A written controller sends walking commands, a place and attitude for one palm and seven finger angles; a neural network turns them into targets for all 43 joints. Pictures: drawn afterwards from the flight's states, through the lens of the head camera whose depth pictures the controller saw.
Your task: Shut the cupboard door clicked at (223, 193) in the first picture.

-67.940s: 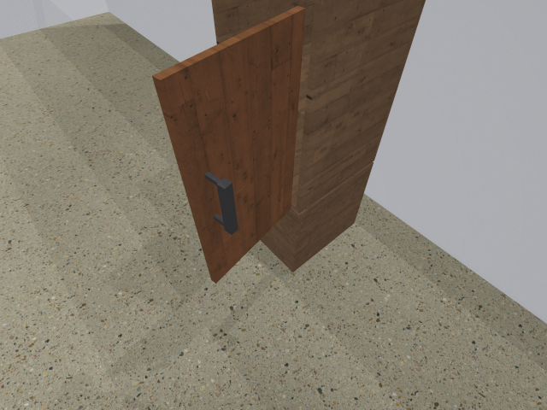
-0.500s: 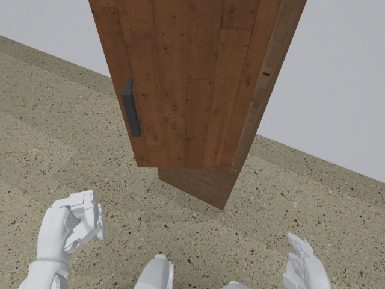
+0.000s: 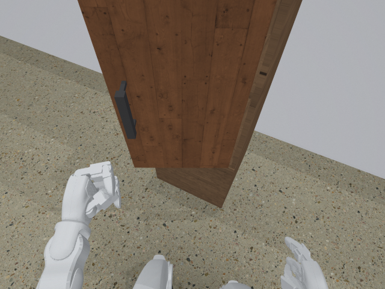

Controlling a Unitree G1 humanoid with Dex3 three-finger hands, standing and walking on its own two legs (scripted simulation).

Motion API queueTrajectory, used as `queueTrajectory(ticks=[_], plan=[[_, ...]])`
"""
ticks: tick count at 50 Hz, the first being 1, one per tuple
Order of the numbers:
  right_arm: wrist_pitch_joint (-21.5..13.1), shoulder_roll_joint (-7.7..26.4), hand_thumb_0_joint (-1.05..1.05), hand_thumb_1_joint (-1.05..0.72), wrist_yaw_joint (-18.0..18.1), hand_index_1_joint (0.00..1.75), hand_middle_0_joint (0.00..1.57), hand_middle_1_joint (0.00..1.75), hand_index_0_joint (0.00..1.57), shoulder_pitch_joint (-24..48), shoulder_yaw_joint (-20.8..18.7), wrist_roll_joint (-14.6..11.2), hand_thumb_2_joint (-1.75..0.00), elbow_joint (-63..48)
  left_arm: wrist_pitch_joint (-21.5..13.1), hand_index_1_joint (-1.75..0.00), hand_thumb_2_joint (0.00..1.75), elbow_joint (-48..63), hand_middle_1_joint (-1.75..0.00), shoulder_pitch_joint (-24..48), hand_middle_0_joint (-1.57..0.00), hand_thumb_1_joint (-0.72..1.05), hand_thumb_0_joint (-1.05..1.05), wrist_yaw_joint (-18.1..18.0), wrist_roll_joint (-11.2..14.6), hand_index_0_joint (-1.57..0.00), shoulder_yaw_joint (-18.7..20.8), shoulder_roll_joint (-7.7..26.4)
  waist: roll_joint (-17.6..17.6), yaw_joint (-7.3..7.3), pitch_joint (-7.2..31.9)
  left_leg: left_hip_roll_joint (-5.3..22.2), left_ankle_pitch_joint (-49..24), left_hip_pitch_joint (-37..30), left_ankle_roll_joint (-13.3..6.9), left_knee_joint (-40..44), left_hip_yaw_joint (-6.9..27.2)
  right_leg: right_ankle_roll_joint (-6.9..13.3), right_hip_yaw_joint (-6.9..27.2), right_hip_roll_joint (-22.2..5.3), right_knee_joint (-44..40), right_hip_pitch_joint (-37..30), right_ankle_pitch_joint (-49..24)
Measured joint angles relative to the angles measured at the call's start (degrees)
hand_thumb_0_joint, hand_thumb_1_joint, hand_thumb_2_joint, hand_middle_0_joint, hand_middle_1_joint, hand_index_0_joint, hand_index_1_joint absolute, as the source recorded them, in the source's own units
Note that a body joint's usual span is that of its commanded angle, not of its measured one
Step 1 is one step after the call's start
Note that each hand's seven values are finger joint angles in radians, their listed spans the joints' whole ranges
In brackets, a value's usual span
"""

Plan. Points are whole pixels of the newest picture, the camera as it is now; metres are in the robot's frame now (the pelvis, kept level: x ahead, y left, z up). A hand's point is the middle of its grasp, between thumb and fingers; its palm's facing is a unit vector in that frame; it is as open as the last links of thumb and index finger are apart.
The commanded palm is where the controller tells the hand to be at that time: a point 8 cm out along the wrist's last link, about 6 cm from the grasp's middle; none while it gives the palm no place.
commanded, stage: bring the fist close to the handle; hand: left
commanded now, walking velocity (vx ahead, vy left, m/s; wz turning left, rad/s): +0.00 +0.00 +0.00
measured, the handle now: (127, 111) +0.50 +0.19 +0.05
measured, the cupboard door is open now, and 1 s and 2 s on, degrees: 27 27 13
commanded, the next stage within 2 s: push the door shut along its arc in 1.02 s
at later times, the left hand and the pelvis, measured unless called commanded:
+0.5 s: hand (132, 151) +0.38 +0.15 +0.06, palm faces +0.06 -1.00 -0.02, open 3.1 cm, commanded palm +0.36 +0.20 +0.06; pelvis +0.00 +0.00 +0.00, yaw -1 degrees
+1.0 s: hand (132, 146) +0.39 +0.16 +0.06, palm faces +0.09 -1.00 -0.02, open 3.1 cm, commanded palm +0.37 +0.20 +0.06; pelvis +0.00 +0.00 +0.01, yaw -2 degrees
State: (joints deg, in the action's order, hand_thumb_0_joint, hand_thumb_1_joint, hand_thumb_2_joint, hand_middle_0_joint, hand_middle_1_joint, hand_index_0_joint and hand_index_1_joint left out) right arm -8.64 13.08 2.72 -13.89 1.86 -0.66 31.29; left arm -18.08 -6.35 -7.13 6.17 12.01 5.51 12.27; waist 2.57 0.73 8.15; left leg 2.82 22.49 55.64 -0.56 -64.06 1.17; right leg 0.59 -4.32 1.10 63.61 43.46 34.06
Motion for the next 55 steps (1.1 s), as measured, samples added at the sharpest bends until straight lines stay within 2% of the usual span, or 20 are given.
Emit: queueTrajectory(ticks=[7, 15, 34, 44, 50, 55], plan=[[1.4, 0.3, 0.02, -0.91, -0.6, 0.30, 0.20, 0.30, 0.20, -0.7, -0.2, 0.3, -0.90, 1.1, -1.4, -1.50, 0.89, -6.7, -1.50, 5.6, -1.30, 0.90, 0.01, -2.2, -1.3, -1.30, 0.6, -0.4, -0.3, 0.56, 0.0, 0.0, -0.3, -0.7, -0.1, 1.2, -0.7, -0.1, 0.7, -0.1, -0.8, -0.2, -0.4], [2.7, 0.8, 0.01, -0.91, -0.7, 0.30, 0.20, 0.30, 0.20, -0.5, -0.7, 0.3, -0.90, 3.0, -2.7, -1.50, 0.89, -15.4, -1.50, 14.4, -1.30, 0.90, 0.01, -3.0, -2.2, -1.30, 1.0, -0.4, -0.4, 0.98, -0.3, 0.1, -0.5, -0.2, -0.1, 1.3, -0.9, -0.2, 0.9, -0.1, -0.8, 0.4, -0.6], [5.8, 0.7, 0.01, -0.91, -2.2, 0.30, 0.20, 0.30, 0.20, -2.7, -1.7, 0.9, -0.90, 5.3, -6.1, -1.50, 0.89, -33.8, -1.50, 30.6, -1.30, 0.90, 0.01, -5.4, -4.6, -1.30, 5.2, 0.3, -0.6, 3.03, 0.4, 0.7, -0.9, 1.3, 0.1, 2.0, -1.7, 0.0, 1.8, 0.3, -0.8, 2.7, -1.1], [7.8, 0.8, 0.01, -0.91, -2.7, 0.30, 0.20, 0.30, 0.20, -4.5, -2.1, 0.7, -0.90, 5.2, -7.7, -1.50, 0.89, -34.0, -1.50, 28.4, -1.30, 0.90, 0.01, -4.4, -3.9, -1.30, 6.7, 0.5, -0.6, 3.18, 0.4, 0.9, -1.2, 0.1, 0.1, 3.2, -2.4, 0.0, 2.5, 0.5, -1.7, 2.1, -1.6], [7.5, 0.9, 0.01, -0.91, -2.3, 0.30, 0.20, 0.30, 0.20, -3.8, -2.3, 0.6, -0.90, 5.7, -9.2, -1.50, 0.89, -33.7, -1.50, 27.8, -1.30, 0.90, 0.02, -3.9, -3.6, -1.30, 6.3, 0.5, -0.5, 2.80, 0.2, 0.8, -1.3, 0.2, 0.2, 3.0, -1.9, 0.1, 2.1, 0.5, -1.5, 1.9, -1.5], [7.4, 1.0, 0.01, -0.91, -2.1, 0.30, 0.20, 0.30, 0.20, -2.6, -2.2, 0.5, -0.90, 5.7, -9.1, -1.50, 0.90, -35.1, -1.50, 29.1, -1.30, 0.90, 0.01, -3.2, -3.4, -1.30, 6.3, 0.7, -0.6, 2.67, 0.2, 0.7, -1.4, 0.5, 0.2, 2.7, -1.7, 0.1, 1.8, 0.4, -1.3, 2.1, -1.5]])
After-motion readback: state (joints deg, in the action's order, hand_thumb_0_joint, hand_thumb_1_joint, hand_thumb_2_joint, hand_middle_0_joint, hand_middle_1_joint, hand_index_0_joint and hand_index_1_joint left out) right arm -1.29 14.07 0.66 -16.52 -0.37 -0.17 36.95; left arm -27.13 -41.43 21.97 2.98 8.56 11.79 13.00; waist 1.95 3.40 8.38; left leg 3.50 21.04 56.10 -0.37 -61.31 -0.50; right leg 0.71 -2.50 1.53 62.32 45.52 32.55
